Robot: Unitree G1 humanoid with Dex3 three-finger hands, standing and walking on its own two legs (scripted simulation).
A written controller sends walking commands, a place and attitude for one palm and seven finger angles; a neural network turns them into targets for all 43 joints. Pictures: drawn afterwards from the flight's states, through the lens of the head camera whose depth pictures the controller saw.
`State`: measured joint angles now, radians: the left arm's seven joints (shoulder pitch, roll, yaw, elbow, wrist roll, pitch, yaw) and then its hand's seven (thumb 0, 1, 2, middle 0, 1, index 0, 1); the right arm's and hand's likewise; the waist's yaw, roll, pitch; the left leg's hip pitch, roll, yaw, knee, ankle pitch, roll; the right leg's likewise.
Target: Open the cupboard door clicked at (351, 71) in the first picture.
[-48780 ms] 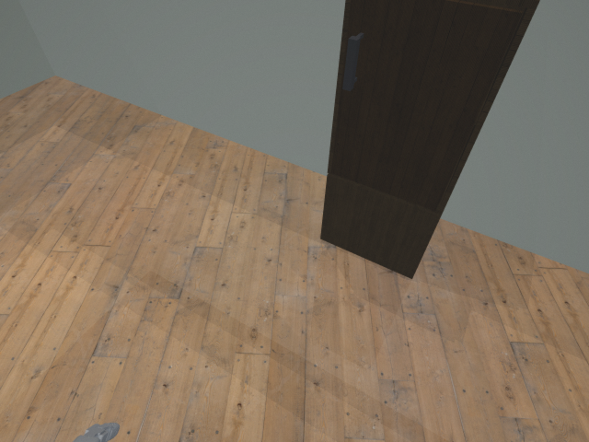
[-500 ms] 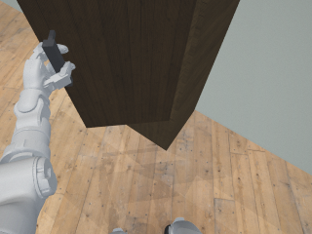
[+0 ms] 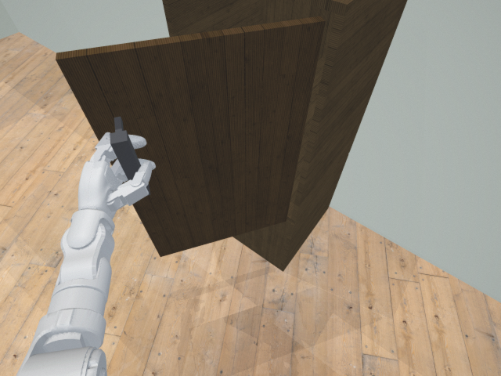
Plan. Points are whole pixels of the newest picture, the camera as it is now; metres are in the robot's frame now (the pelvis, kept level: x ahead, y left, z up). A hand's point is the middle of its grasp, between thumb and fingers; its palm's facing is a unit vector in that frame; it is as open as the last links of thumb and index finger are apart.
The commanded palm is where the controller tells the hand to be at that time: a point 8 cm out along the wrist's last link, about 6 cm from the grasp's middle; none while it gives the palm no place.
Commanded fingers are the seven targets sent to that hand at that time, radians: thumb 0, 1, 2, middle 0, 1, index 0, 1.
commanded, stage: pull the door open along its arc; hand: left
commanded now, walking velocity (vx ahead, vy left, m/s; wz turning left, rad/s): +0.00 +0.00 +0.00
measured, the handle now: (131, 158) +0.45 +0.20 +0.09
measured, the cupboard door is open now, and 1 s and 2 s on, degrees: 55 85 86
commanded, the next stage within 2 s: open thumb and fingers to let go in 0.50 s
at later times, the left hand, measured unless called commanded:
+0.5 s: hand (214, 257) +0.27 +0.05 +0.10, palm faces +0.34 -0.94 -0.02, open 6.7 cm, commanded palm +0.20 +0.09 +0.09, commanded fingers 0.00 0.90 0.90 -0.40 -1.35 -0.40 -1.35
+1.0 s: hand (212, 258) +0.26 +0.05 +0.10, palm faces +0.43 -0.90 -0.01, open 10.4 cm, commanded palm +0.21 +0.10 +0.09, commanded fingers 0.00 -0.50 0.30 -0.30 -1.20 -0.30 -1.20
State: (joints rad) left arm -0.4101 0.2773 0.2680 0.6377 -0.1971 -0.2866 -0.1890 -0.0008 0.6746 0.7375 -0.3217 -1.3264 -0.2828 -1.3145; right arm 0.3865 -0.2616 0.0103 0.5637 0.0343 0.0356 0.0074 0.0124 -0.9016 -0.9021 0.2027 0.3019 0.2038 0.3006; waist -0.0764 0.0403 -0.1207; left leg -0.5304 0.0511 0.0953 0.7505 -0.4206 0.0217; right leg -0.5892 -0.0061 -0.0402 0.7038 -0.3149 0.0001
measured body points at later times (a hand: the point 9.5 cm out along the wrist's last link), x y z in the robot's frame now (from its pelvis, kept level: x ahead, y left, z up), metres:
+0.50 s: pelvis +0.01 -0.04 +0.01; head +0.00 -0.06 +0.46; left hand +0.24 +0.10 +0.10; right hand +0.22 -0.22 -0.07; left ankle -0.03 +0.10 -0.71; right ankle +0.01 -0.12 -0.71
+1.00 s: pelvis -0.01 -0.05 +0.01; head -0.01 -0.08 +0.46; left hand +0.24 +0.10 +0.10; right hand +0.18 -0.25 -0.09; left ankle -0.03 +0.10 -0.71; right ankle +0.01 -0.12 -0.71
